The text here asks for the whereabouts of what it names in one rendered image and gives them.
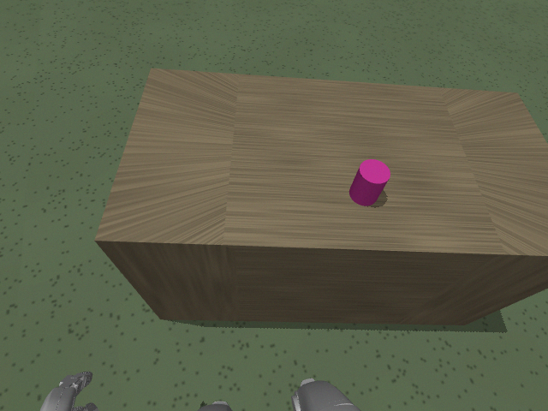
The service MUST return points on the can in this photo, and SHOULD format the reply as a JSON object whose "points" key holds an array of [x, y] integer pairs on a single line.
{"points": [[369, 182]]}

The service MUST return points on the left robot hand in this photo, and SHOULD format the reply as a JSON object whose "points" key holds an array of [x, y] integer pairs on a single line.
{"points": [[63, 397]]}

